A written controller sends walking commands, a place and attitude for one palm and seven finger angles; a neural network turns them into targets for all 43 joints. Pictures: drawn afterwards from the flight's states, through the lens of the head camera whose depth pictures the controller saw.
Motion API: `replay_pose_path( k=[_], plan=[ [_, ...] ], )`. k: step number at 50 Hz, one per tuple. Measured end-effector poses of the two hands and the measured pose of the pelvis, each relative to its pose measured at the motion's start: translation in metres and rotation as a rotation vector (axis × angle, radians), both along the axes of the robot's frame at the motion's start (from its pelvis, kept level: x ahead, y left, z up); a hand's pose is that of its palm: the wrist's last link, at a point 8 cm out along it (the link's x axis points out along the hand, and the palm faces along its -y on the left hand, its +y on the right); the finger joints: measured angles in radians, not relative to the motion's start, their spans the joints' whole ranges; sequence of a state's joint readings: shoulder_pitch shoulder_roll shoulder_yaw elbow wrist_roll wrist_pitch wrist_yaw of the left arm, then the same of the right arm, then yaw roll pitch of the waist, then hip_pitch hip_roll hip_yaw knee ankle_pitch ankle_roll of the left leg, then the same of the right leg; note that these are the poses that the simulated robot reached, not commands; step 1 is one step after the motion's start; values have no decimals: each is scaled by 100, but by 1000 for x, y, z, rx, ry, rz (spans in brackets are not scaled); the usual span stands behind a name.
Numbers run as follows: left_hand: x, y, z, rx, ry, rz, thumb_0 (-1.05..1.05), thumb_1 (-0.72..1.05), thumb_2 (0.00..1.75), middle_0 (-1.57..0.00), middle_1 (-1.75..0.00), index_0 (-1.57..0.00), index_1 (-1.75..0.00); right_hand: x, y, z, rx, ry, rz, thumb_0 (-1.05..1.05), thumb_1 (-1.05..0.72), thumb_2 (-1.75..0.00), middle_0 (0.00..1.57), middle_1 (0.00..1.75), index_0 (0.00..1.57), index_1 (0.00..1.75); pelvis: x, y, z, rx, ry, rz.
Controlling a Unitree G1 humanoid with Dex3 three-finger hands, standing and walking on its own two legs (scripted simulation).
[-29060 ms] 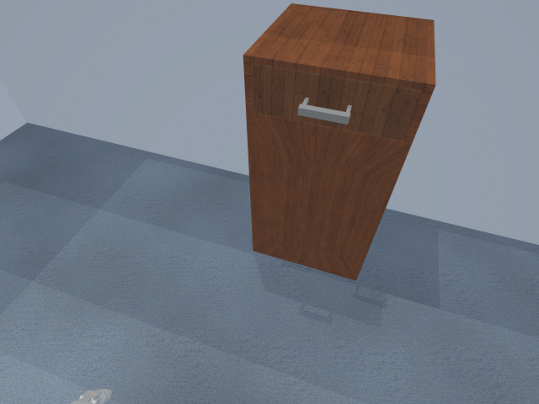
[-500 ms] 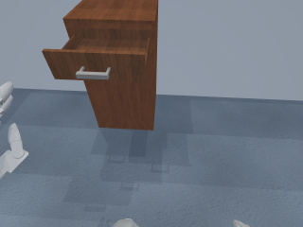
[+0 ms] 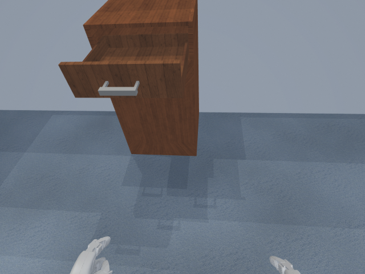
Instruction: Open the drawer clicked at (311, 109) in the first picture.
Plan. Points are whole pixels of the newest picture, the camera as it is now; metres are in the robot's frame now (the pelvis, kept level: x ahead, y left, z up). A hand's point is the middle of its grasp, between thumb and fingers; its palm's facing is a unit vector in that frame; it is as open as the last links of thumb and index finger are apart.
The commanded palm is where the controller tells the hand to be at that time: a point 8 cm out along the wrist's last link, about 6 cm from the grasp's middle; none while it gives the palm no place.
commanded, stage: let the arm hang, fingers relaxed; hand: left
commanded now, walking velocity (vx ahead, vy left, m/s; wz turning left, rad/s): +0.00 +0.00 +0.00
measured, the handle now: (119, 87) +0.68 +0.24 +0.05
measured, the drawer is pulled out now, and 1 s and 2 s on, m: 0.30 0.30 0.30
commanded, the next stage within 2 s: look to check the result in 0.88 s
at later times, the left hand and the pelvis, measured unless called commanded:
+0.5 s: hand out of the picture +0.02 +0.21 -0.14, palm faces -0.01 -0.97 -0.22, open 7.3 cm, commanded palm none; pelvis +0.01 +0.03 +0.03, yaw -1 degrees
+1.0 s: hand out of the picture +0.01 +0.19 -0.15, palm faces -0.01 -0.98 -0.19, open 7.3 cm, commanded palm none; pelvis +0.01 +0.02 +0.03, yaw -2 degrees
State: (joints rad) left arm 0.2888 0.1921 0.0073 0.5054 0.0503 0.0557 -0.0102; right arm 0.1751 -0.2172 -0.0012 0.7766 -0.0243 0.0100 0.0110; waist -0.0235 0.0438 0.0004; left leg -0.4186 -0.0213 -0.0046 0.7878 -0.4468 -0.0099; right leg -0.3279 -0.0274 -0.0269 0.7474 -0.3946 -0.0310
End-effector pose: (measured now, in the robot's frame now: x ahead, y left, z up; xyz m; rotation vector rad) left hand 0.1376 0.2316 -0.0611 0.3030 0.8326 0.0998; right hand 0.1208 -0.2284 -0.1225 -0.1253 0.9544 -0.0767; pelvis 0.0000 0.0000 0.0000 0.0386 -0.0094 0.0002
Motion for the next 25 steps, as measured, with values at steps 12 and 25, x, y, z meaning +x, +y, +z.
replay_pose_path(
  k=[12,25],
  plan=[
    [-155,30,-58,-66,587,245,-1,97,90,-20,-30,-21,-30,-93,2,8,-107,418,-47,0,-92,-90,20,30,20,30,13,12,17,-52,12,-2],
    [-125,27,-51,-69,546,175,1,92,90,-20,-30,-20,-30,-101,31,1,-38,396,-93,1,-92,-90,20,30,19,30,13,26,27,-39,-19,-24]
  ],
)
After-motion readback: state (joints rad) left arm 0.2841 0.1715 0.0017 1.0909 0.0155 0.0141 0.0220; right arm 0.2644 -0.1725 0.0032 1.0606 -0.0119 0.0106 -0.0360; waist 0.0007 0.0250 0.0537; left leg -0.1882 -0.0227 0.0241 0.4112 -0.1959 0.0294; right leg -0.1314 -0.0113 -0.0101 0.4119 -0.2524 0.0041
